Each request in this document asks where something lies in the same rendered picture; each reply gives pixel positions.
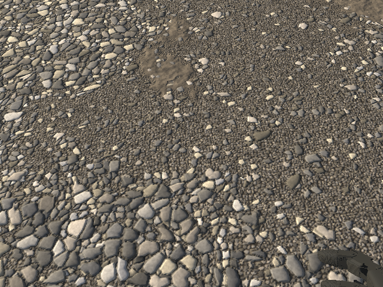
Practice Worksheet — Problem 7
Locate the robot right hand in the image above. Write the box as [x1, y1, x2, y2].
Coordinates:
[318, 249, 383, 287]

